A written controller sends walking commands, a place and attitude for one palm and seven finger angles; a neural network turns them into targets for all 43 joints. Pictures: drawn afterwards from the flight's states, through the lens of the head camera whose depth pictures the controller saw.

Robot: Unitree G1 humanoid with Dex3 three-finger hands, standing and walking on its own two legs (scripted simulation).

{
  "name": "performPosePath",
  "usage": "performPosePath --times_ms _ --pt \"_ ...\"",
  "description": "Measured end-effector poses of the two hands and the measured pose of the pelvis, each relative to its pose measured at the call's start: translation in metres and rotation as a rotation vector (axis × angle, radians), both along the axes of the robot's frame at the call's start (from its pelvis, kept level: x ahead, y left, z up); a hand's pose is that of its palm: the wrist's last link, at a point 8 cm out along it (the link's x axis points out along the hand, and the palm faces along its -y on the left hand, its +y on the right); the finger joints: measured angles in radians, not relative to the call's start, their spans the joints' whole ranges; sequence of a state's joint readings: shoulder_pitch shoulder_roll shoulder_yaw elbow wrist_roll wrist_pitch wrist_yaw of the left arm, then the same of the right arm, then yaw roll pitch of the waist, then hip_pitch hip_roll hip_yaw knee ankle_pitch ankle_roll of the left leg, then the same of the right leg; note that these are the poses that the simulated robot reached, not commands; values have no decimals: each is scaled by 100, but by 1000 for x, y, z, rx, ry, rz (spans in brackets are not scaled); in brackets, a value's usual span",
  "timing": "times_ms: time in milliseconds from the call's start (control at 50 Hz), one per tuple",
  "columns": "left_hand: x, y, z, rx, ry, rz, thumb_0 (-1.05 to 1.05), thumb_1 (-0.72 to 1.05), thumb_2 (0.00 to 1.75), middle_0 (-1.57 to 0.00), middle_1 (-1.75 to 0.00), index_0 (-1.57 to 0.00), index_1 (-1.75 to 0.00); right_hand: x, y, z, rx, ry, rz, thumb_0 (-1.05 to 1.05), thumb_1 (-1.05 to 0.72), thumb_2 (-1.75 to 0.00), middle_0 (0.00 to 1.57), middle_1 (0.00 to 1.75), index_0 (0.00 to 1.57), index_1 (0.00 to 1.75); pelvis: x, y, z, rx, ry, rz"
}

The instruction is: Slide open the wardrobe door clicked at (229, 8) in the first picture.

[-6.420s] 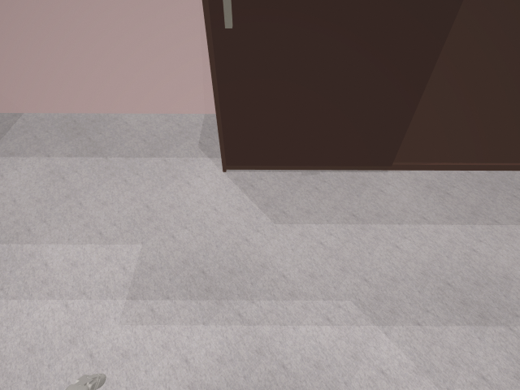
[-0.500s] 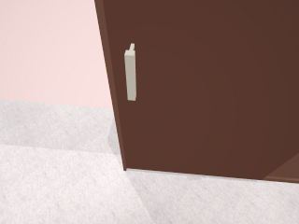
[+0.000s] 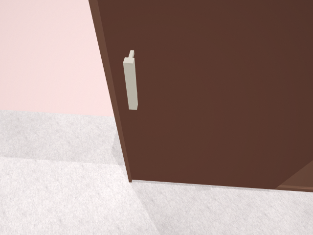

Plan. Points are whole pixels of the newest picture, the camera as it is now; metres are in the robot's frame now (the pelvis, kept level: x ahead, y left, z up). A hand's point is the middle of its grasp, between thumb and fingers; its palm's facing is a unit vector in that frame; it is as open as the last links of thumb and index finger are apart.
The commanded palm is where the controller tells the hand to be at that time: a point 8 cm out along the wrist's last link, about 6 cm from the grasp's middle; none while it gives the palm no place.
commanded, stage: look again from close up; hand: left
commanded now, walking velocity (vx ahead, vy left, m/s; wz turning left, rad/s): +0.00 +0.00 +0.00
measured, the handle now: (132, 81) +0.52 +0.11 +0.11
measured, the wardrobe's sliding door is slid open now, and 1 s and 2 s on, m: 0.00 0.00 0.00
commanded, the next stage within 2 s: raise the hand with hooked fingers in 0.04 s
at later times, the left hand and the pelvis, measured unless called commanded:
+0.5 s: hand (74, 226) +0.15 +0.21 -0.03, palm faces +0.00 -1.00 -0.04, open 8.3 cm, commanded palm +0.12 +0.27 -0.03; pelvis -0.05 -0.02 -0.07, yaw +1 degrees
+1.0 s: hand (49, 201) +0.18 +0.26 +0.03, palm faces +0.03 -1.00 -0.05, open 11.3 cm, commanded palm +0.15 +0.30 +0.04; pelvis -0.04 +0.01 -0.04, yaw +1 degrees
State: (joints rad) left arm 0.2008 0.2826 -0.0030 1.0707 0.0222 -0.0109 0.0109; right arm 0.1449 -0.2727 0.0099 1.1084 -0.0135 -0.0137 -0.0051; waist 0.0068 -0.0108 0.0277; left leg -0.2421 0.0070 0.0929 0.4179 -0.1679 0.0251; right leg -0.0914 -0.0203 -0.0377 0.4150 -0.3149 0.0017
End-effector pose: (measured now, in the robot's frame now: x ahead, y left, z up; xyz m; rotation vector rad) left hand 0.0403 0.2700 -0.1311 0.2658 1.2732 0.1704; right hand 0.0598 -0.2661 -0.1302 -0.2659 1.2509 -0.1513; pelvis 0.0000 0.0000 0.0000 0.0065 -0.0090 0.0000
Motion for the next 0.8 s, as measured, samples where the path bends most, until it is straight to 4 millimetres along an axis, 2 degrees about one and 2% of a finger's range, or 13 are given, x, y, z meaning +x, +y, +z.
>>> performPosePath --times_ms 160,180,200,280,320,340,380,460,540,600,660,800 --pt "-4 -7 -2 1 11 5 0 90 90 -20 -30 -20 -30 0 -4 0 -4 1 -5 1 -91 -90 20 30 20 30 2 -3 0 -5 -1 0" --pt "4 -7 4 -11 -52 71 1 90 90 -20 -30 -20 -30 2 -4 2 -4 -33 -14 1 -91 -90 20 30 20 30 1 -3 -1 -6 1 7" --pt "20 -4 18 -10 -186 113 1 90 89 -20 -30 -20 -30 6 -3 5 -13 -89 -5 1 -91 -90 20 30 20 30 -1 -4 -2 -2 -1 12" --pt "89 0 102 14 -778 93 2 87 88 -20 -32 -20 -32 29 4 14 1 -331 30 1 -91 -90 20 30 20 30 -10 -8 -9 9 16 39" --pt "109 -1 130 -8 -993 34 1 85 87 -20 -33 -20 -34 41 6 14 20 -423 27 1 -91 -90 20 30 20 30 -17 -11 -16 1 51 40" --pt "115 -3 138 -29 -1077 -5 1 84 87 -20 -34 -20 -35 48 6 14 28 -463 25 1 -91 -90 20 30 20 30 -21 -12 -21 0 74 35" --pt "118 -8 140 -85 -1195 -96 1 80 85 -20 -36 -20 -37 60 5 12 42 -539 30 1 -91 -90 20 30 20 30 -30 -16 -34 -2 120 24" --pt "100 -13 115 -204 -1239 -221 0 72 82 -21 -42 -21 -42 80 1 8 40 -663 74 1 -91 -90 20 30 20 30 -44 -22 -61 -6 169 17" --pt "71 -2 96 -226 -1214 -137 1 63 78 -22 -47 -22 -48 87 -2 7 3 -708 112 1 -91 -90 20 30 20 30 -50 -24 -75 -20 168 23" --pt "62 6 101 -184 -1249 -95 1 56 75 -23 -52 -22 -52 85 0 4 -23 -693 138 1 -91 -90 20 30 20 30 -52 -24 -77 -37 154 35" --pt "70 9 113 -171 -1290 -123 1 49 72 -23 -56 -23 -56 78 5 1 -36 -658 153 1 -91 -90 20 30 20 30 -52 -23 -75 -52 145 45" --pt "110 18 136 -232 -1236 -211 1 33 65 -24 -66 -24 -67 54 20 4 -9 -599 97 2 -91 -90 20 30 20 30 -47 -13 -60 -57 139 32"
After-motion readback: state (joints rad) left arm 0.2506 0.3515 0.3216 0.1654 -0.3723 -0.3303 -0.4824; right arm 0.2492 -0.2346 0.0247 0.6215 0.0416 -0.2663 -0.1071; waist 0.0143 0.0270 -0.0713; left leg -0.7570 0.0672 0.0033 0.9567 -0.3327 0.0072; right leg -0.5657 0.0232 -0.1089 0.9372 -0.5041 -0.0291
